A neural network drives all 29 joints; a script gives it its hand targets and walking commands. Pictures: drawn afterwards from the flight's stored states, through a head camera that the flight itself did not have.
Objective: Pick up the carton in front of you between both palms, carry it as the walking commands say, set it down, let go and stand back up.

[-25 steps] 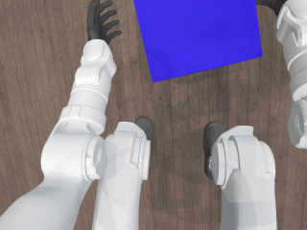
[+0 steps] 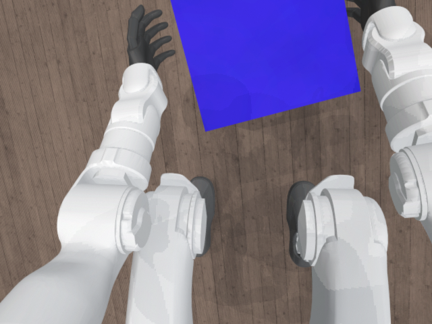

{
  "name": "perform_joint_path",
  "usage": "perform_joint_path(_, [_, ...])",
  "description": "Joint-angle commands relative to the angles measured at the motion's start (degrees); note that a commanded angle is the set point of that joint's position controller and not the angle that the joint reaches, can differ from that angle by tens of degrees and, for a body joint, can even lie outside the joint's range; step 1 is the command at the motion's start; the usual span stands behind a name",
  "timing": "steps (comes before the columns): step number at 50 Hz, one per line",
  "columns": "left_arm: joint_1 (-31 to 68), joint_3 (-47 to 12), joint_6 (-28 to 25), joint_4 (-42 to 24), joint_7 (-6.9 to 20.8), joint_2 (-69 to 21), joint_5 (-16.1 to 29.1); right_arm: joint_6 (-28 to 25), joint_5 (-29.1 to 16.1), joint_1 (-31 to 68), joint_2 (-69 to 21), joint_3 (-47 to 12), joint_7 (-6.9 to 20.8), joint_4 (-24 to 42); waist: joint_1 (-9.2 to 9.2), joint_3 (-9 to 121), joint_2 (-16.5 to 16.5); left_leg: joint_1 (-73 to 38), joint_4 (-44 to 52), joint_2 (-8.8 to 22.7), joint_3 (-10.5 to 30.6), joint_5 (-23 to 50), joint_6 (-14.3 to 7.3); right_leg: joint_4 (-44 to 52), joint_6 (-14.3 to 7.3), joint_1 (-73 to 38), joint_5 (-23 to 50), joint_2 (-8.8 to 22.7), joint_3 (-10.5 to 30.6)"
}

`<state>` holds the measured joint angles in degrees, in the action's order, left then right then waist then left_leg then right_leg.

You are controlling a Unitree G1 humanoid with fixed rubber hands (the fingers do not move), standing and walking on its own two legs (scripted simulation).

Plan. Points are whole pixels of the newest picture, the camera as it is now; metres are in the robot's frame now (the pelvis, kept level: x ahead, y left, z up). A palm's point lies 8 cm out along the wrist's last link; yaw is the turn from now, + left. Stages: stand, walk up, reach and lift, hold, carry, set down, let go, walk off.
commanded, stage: reach and lift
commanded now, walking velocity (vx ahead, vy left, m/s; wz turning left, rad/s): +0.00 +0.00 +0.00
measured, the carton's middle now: (261, 57) +0.51 -0.05 -0.25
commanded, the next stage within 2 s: none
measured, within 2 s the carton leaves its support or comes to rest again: leaves its support in 0.44 s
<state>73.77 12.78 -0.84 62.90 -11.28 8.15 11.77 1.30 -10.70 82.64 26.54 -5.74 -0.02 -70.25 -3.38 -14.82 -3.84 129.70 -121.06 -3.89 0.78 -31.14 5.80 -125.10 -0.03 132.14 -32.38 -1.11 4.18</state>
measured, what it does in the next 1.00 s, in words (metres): rises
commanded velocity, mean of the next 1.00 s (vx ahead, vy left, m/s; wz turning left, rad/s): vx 0.00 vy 0.00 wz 0.00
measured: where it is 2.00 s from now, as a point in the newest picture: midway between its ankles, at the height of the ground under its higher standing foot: (248, 233)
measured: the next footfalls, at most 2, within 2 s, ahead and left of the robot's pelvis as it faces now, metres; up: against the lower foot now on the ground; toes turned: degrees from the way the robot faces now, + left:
none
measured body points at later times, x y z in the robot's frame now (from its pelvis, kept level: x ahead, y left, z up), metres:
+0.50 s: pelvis +0.00 +0.00 -0.01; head +0.34 -0.07 +0.28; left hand +0.53 +0.11 -0.14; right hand +0.54 -0.19 -0.17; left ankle +0.13 +0.14 -0.34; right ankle +0.10 -0.12 -0.34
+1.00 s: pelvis +0.00 +0.02 +0.11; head +0.24 -0.04 +0.48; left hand +0.49 +0.10 +0.04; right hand +0.49 -0.20 +0.04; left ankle +0.13 +0.14 -0.34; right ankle +0.10 -0.12 -0.34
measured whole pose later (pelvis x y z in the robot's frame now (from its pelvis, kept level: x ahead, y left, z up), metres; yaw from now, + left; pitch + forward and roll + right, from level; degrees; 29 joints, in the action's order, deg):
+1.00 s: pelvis +0.00 +0.02 +0.11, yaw -6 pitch +41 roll +3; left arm 55.4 34.4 17.5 35.6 -8.6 -7.6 -12.1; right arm 18.7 14.4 66.0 6.7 19.1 -0.6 -53.7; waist -1.2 8.6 -1.6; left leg 114.2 -102.2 -8.3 5.4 -29.4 6.1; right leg -103.1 3.3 116.3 -27.7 -6.7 6.3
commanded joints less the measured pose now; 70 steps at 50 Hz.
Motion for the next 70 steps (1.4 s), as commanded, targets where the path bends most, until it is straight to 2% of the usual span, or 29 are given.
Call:
perform_joint_path(1, [12.3, -3.0, -0.8, -7.5, 0.6, -3.7, 2.6, -1.1, 1.7, 18.8, -0.1, -0.5, -0.7, 4.5, 3.56, 58.1, 12.0, -23.8, 6.3, -1.7, -6.7, 14.2, -0.5, 13.2, -0.2, -38.1, 15.3, 1.0, -0.9])
perform_joint_path(3, [16.8, -4.8, -0.3, -7.5, 1.9, -12.0, 2.9, -0.7, 2.2, 22.3, -8.0, -2.0, 0.2, 4.4, 4.76, 58.3, 11.2, -24.9, 6.4, -2.9, -6.5, 12.2, -0.7, 13.6, -0.8, -37.4, 12.8, 0.4, -1.5])
perform_joint_path(6, [23.2, -3.1, 1.4, -4.9, 5.4, -28.3, -2.2, 1.0, 3.3, 28.4, -28.7, -3.7, 5.0, 2.5, 2.38, 57.7, 10.0, -26.5, 5.6, -4.5, -6.9, 11.0, -1.0, 13.2, -1.1, -33.8, 9.9, -1.3, -2.1])
perform_joint_path(7, [23.7, -1.2, 2.2, -4.5, 6.1, -31.0, -4.8, 1.6, 4.7, 28.3, -32.5, -2.9, 6.5, 1.7, 1.43, 56.3, 9.8, -27.3, 5.5, -4.9, -7.0, 10.7, -1.1, 12.9, -1.0, -31.8, 9.0, -1.7, -2.5])
perform_joint_path(9, [28.5, -1.7, 4.1, -6.2, 9.1, -40.2, -8.2, 2.8, 6.1, 30.5, -43.0, -2.0, 10.0, 4.8, 0.86, 54.4, 9.3, -26.1, 5.2, -5.6, -7.4, 11.0, -1.6, 12.7, -0.9, -28.9, 9.1, -2.7, -2.9])
perform_joint_path(11, [30.6, -1.7, 5.2, -7.7, 11.3, -46.3, -8.8, 3.5, 6.9, 30.5, -48.2, -0.8, 11.7, 7.1, 1.84, 55.1, 8.2, -24.5, 4.9, -6.1, -7.6, 12.2, -1.9, 12.2, -0.9, -29.0, 11.6, -3.3, -3.5])
perform_joint_path(13, [30.9, -2.4, 6.2, -9.1, 12.5, -49.6, -8.4, 4.0, 7.1, 27.7, -51.9, 0.3, 12.4, 7.7, 3.01, 57.6, 7.2, -25.1, 4.5, -6.3, -7.7, 14.4, -1.9, 11.4, -1.0, -29.9, 15.1, -3.9, -4.4])
perform_joint_path(16, [30.4, -3.9, 7.0, -12.0, 13.4, -54.0, -7.5, 4.4, 6.6, 26.7, -56.1, 0.2, 12.6, 12.0, 3.53, 62.4, 6.7, -26.6, 4.0, -6.6, -7.8, 18.8, -1.5, 10.4, -1.0, -31.9, 20.2, -4.4, -5.3])
perform_joint_path(20, [29.6, -10.6, 8.1, -18.8, 13.6, -60.3, -3.5, 4.8, 3.2, 29.3, -61.8, -5.7, 11.9, 23.6, 3.79, 80.1, 9.0, -31.6, 3.1, -7.0, -8.6, 27.2, -1.2, 9.5, -0.2, -43.9, 31.3, -5.0, -6.3])
perform_joint_path(22, [29.7, -14.5, 9.3, -23.2, 13.2, -62.8, -2.1, 5.7, 1.8, 29.4, -64.1, -8.3, 10.9, 29.6, 4.11, 89.5, 10.6, -33.2, 3.6, -7.4, -9.1, 28.5, -0.9, 10.0, 0.2, -51.9, 35.1, -5.3, -6.7])
perform_joint_path(25, [29.9, -18.6, 11.3, -29.0, 12.7, -64.4, -2.2, 7.8, 1.6, 26.8, -67.6, -10.2, 9.2, 34.9, 4.78, 96.4, 12.1, -32.6, 6.0, -8.0, -9.6, 25.4, -0.9, 12.6, 0.9, -60.2, 35.0, -6.0, -7.0])
perform_joint_path(28, [29.7, -21.2, 13.1, -33.9, 12.4, -64.6, -3.0, 10.3, 1.9, 23.9, -70.7, -11.6, 8.3, 37.5, 4.86, 95.9, 12.1, -32.9, 9.7, -8.1, -9.4, 18.8, -1.5, 16.3, 1.2, -61.2, 28.2, -6.8, -7.7])
perform_joint_path(30, [29.1, -20.1, 14.4, -33.0, 12.4, -63.3, -4.8, 12.0, 2.6, 22.2, -72.5, -10.6, 8.4, 35.1, 3.73, 89.6, 11.8, -32.5, 12.7, -7.9, -9.2, 12.3, -2.0, 19.6, 1.3, -56.7, 19.6, -7.1, -8.1])
perform_joint_path(33, [27.7, -14.6, 16.1, -27.1, 12.9, -62.9, -9.6, 13.8, 5.3, 21.0, -74.7, -6.3, 9.5, 28.6, 1.06, 76.2, 11.1, -30.0, 16.6, -7.6, -8.8, 3.6, -3.0, 24.6, 1.2, -46.4, 5.5, -7.5, -8.1])
perform_joint_path(35, [27.9, -11.0, 16.6, -25.0, 13.5, -63.5, -12.7, 14.0, 7.4, 22.5, -75.5, -3.3, 10.4, 27.6, -0.25, 72.7, 11.6, -30.1, 18.5, -7.5, -8.3, 2.0, -3.7, 26.4, 1.0, -43.5, 1.9, -7.5, -8.0])
perform_joint_path(38, [28.4, -8.3, 16.8, -24.0, 14.4, -64.3, -14.8, 14.3, 10.3, 21.9, -77.2, 0.4, 11.4, 24.7, -0.27, 73.5, 11.7, -32.7, 21.4, -7.5, -7.8, 2.0, -3.8, 28.4, 1.0, -44.2, 1.4, -7.7, -8.1])
perform_joint_path(42, [27.2, -6.4, 17.7, -21.5, 16.0, -65.7, -17.6, 15.3, 15.6, 15.2, -78.5, 7.3, 12.6, 16.7, 1.81, 72.9, 8.9, -35.0, 25.6, -7.6, -7.7, 1.2, -3.3, 32.0, 0.3, -46.0, 1.6, -8.2, -8.2])
perform_joint_path(45, [26.5, -8.3, 18.4, -22.7, 17.2, -68.5, -17.5, 15.9, 17.9, 11.1, -80.3, 9.3, 13.3, 15.0, 3.34, 75.8, 6.5, -38.3, 28.9, -7.6, -7.6, 2.8, -2.6, 34.5, 0.0, -49.4, 4.6, -8.3, -8.2])
perform_joint_path(47, [24.9, -11.1, 18.6, -24.2, 17.8, -70.6, -16.4, 15.9, 17.7, 9.0, -81.6, 8.1, 13.6, 16.6, 3.81, 79.1, 5.3, -41.3, 30.5, -7.7, -7.5, 6.2, -2.2, 35.7, 0.0, -52.3, 8.7, -8.4, -8.2])
perform_joint_path(50, [21.3, -16.3, 18.5, -27.0, 18.3, -73.0, -13.8, 15.5, 15.1, 7.5, -83.4, 3.3, 13.5, 22.7, 3.73, 84.2, 4.5, -45.8, 32.2, -7.8, -7.3, 11.7, -1.5, 37.0, 0.3, -57.6, 15.6, -8.5, -8.3])
perform_joint_path(53, [17.4, -21.2, 18.4, -29.2, 18.2, -74.9, -11.1, 15.2, 11.4, 8.1, -84.8, -3.2, 12.7, 30.2, 3.43, 87.2, 5.2, -49.3, 34.0, -7.9, -6.7, 15.3, -1.2, 38.5, 0.9, -63.2, 19.8, -8.7, -8.0])
perform_joint_path(56, [13.1, -24.4, 18.5, -30.0, 18.1, -75.4, -9.6, 15.4, 8.9, 6.6, -85.5, -8.0, 12.0, 34.3, 3.27, 87.4, 6.9, -52.1, 36.3, -7.8, -5.8, 16.1, -1.4, 40.8, 1.4, -68.0, 21.1, -8.7, -7.6])
perform_joint_path(62, [5.4, -25.9, 18.5, -28.8, 18.5, -75.4, -9.5, 15.7, 8.6, -0.1, -87.7, -10.7, 10.8, 35.5, 2.83, 81.4, 9.4, -56.4, 42.2, -7.5, -4.2, 14.0, -2.4, 46.9, 2.0, -74.0, 19.3, -8.6, -6.6])
perform_joint_path(70, [-2.3, -25.1, 17.6, -26.0, 19.2, -75.7, -11.8, 14.7, 11.6, -9.9, -89.3, -6.9, 10.7, 30.9, 2.97, 69.7, 6.3, -65.2, 51.6, -6.8, -2.3, 13.5, -3.0, 56.0, 1.3, -78.8, 18.1, -8.3, -4.5])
